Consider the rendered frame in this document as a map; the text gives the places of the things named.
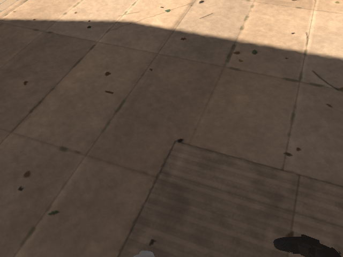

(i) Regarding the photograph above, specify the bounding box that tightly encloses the right robot hand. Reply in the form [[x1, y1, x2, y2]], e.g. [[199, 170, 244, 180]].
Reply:
[[273, 235, 341, 257]]

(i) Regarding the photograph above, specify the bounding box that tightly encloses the left robot shin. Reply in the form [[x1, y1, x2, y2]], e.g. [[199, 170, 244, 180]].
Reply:
[[139, 251, 154, 255]]

